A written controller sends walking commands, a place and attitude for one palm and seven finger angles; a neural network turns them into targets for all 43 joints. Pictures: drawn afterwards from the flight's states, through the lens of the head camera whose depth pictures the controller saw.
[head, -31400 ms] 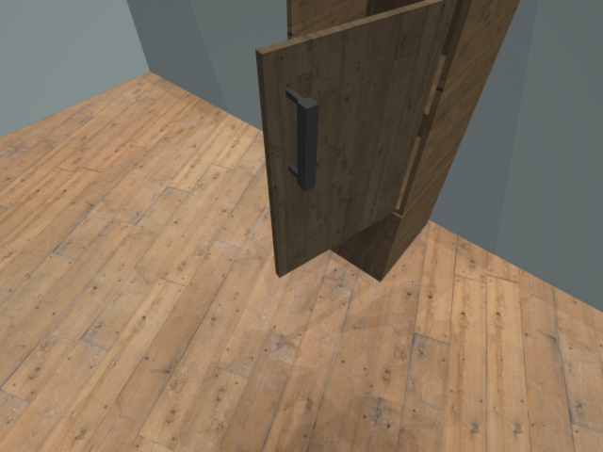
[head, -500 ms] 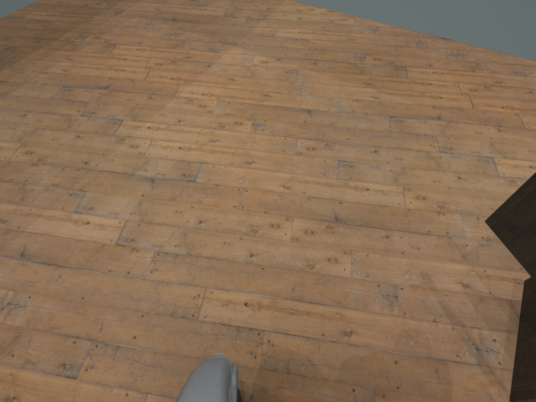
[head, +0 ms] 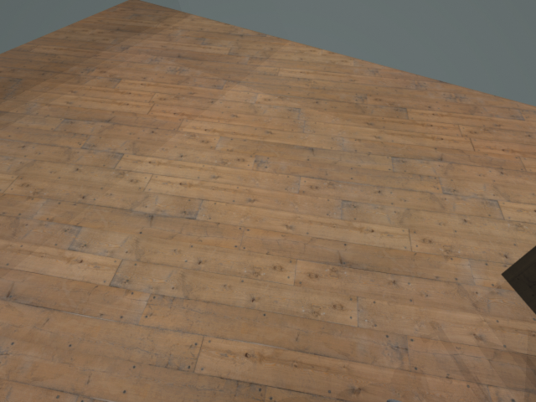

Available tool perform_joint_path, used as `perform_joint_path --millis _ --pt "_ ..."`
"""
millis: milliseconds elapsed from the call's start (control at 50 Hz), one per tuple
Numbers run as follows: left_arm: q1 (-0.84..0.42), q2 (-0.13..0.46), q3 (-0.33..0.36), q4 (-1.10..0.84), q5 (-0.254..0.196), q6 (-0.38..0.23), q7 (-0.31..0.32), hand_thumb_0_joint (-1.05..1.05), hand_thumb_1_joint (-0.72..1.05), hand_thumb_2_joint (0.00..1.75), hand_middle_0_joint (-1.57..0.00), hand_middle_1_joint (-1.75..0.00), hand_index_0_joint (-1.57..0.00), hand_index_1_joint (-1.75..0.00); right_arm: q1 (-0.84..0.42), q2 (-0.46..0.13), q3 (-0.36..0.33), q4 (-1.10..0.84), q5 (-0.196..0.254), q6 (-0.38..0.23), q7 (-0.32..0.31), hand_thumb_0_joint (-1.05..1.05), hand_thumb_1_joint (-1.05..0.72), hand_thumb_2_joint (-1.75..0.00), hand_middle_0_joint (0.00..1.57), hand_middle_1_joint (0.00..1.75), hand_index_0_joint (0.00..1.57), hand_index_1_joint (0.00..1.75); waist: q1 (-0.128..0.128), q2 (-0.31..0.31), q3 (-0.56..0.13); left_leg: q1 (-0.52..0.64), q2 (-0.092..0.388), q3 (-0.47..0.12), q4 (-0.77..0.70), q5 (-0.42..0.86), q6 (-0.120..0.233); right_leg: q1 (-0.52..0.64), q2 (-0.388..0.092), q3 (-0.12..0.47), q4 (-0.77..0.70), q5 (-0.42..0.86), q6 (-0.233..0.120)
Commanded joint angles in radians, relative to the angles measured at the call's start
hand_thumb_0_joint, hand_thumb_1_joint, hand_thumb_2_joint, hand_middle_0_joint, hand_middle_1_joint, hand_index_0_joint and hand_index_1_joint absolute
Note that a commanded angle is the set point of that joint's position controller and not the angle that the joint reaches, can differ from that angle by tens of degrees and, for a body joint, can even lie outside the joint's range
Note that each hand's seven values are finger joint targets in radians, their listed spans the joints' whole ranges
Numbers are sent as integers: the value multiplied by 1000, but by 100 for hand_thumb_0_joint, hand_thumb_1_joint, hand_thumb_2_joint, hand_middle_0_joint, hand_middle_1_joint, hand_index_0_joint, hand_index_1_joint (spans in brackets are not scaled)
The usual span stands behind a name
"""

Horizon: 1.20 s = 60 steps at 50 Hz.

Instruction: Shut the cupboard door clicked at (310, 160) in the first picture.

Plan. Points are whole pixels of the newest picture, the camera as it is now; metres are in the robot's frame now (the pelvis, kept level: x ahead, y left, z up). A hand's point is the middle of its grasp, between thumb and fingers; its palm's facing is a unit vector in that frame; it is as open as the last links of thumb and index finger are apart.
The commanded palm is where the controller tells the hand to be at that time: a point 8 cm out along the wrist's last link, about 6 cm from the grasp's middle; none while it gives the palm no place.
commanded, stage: turn to face it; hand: left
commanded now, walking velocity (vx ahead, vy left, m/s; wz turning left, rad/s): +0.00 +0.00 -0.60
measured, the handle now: out of the picture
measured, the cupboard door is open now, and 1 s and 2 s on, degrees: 48 48 48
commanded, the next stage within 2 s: take the last steps up to it in 1.82 s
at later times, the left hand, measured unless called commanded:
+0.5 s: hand (153, 372) +0.19 +0.23 -0.18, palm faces -0.24 -0.95 -0.21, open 7.4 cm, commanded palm none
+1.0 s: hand (228, 324) +0.27 +0.10 -0.14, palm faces -0.57 -0.77 -0.27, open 7.4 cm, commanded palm none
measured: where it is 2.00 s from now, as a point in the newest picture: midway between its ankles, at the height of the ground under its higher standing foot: outside the picture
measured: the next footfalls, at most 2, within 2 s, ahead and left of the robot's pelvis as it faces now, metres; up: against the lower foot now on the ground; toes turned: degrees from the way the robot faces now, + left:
right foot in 0.04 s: +0.05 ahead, -0.12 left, +0.00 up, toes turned -5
left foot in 0.40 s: +0.11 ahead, +0.13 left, +0.00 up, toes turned -13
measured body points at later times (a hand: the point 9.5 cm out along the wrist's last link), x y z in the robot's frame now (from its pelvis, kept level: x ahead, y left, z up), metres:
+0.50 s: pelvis +0.05 +0.04 +0.00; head +0.11 +0.07 +0.45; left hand +0.20 +0.28 -0.16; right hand +0.06 -0.22 -0.12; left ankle +0.07 +0.14 -0.73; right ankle -0.02 -0.09 -0.67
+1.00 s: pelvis +0.05 +0.01 +0.00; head +0.07 -0.03 +0.45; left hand +0.30 +0.14 -0.12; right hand -0.08 -0.22 -0.16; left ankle +0.09 +0.15 -0.66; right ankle +0.00 -0.07 -0.73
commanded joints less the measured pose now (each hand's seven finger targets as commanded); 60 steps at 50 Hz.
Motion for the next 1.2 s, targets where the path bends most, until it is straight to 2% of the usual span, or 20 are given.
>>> perform_joint_path --millis 0,20,40,60,120,200,260,340,380,400,460,520,700,800,820,840,860,900,1000,1180 --pt "103 123 42 -47 4 -30 5 0 90 90 -20 -30 -20 -30 19 -186 -70 -55 12 -10 -13 0 -90 -90 20 30 20 30 13 -22 -27 -45 180 -83 7 140 10 107 -30 99 -256 267 -45" --pt "103 193 54 -51 14 -45 12 0 90 90 -20 -30 -20 -30 38 -137 -66 -70 21 -10 -11 0 -90 -90 20 30 20 30 7 -239 -49 -151 59 0 181 -64 -50 159 -203 356 -350 446 -121" --pt "127 249 61 -49 7 -48 17 0 90 90 -20 -30 -20 -30 14 -109 -54 -94 23 -3 -8 0 -90 -90 20 30 20 30 34 -315 -53 -258 -46 -46 410 -322 -74 184 -334 511 -439 555 -242" --pt "122 248 64 -53 1 -45 26 0 90 90 -20 -30 -20 -30 11 -114 -54 -96 22 7 -11 0 -90 -90 20 30 20 30 28 -247 -75 -289 -31 -162 528 -298 -70 196 -334 519 -455 425 -282" --pt "40 186 62 -67 -3 -45 43 0 90 90 -20 -30 -20 -30 -17 -133 -56 -92 18 -4 -12 0 -90 -90 20 30 20 30 7 -197 -112 -383 -5 -217 591 -160 -89 296 -232 425 -379 530 -255" --pt "45 198 67 -67 -1 -47 42 0 90 90 -20 -30 -20 -30 -4 -102 -46 -84 21 -11 -12 0 -90 -90 20 30 20 30 13 -106 -187 -305 -22 -179 378 -145 -113 375 -189 354 -316 694 -234" --pt "37 223 74 -62 -1 -39 36 0 90 90 -20 -30 -20 -30 4 -107 -44 -94 26 -13 -19 0 -90 -90 20 30 20 30 14 -153 -160 -250 -37 -172 247 -137 -116 329 -181 388 -303 702 -236" --pt "-87 210 71 -95 -11 -21 27 0 90 90 -20 -30 -20 -30 153 -144 -50 -56 28 -29 -26 0 -90 -90 20 30 20 30 -72 -135 -136 79 -30 -170 -127 119 -108 62 -92 353 -221 452 -132" --pt "-72 121 45 -132 -22 -15 12 0 90 90 -20 -30 -20 -30 206 -306 -78 -67 6 -42 -31 0 -90 -90 20 30 20 30 -77 341 -145 207 374 -554 -291 320 41 -198 106 107 141 -286 -10" --pt "-96 154 51 -139 -16 -10 10 0 90 90 -20 -30 -20 -30 199 -315 -75 -78 -5 -36 -36 0 -90 -90 20 30 20 30 -87 252 -121 123 424 -572 -274 359 116 -177 69 138 303 -317 -10" --pt "-110 161 64 -117 -5 3 -12 0 90 90 -20 -30 -20 -30 96 -250 -53 -112 -8 -40 -39 0 -90 -90 20 30 20 30 -31 132 -20 44 304 -371 -248 488 89 -208 28 120 466 -166 13" --pt "-115 138 49 -123 -10 9 -23 0 90 90 -20 -30 -20 -30 121 -235 -51 -103 -5 -43 -39 0 -90 -90 20 30 20 30 -33 122 -61 150 256 -236 -210 613 74 -215 20 73 427 -105 30" --pt "-236 119 31 -173 -8 0 -31 0 90 90 -20 -30 -20 -30 220 -244 -69 -54 -4 -39 -26 0 -90 -90 20 30 20 30 -87 186 -94 247 290 -115 -145 741 71 -124 15 -12 114 -87 5" --pt "-122 149 39 -151 -9 -14 -23 0 90 90 -20 -30 -20 -30 153 -273 -76 -68 3 -34 -14 0 -90 -90 20 30 20 30 -16 148 -105 104 295 -53 -11 609 4 147 30 -35 -201 87 -43" --pt "-20 200 50 -121 -3 -25 -16 0 90 90 -20 -30 -20 -30 132 -260 -76 -81 13 -33 -8 0 -90 -90 20 30 20 30 37 33 -148 6 251 -7 152 500 -45 315 -28 40 -320 248 -72" --pt "57 311 71 -101 6 -40 0 0 90 90 -20 -30 -20 -30 99 -175 -56 -125 21 -29 -3 0 -90 -90 20 30 20 30 68 -294 -156 -282 77 53 396 -129 -113 470 -284 394 -377 595 -179" --pt "74 346 76 -88 -14 -35 13 0 90 90 -20 -30 -20 -30 66 -191 -51 -143 19 -7 -11 0 -90 -90 20 30 20 30 68 -286 -140 -354 22 -88 573 -363 -121 372 -384 496 -383 718 -275" --pt "-33 288 72 -125 -11 -31 32 0 90 90 -20 -30 -20 -30 59 -170 -51 -136 15 5 -12 0 -90 -90 20 30 20 30 20 -226 -62 -437 55 -200 650 -228 -114 297 -306 430 -423 459 -269" --pt "-113 233 51 -145 -11 -46 24 0 90 90 -20 -30 -20 -30 98 -172 -53 -96 11 7 -2 0 -90 -90 20 30 20 30 -41 -135 -101 -300 42 -179 541 -53 -142 191 -178 279 -388 471 -214" --pt "-62 256 69 -119 1 -37 15 0 90 90 -20 -30 -20 -30 25 -157 -53 -143 25 -10 -9 0 -90 -90 20 30 20 30 -15 -197 -98 -188 -23 -175 207 -102 -132 153 -165 423 -346 450 -225"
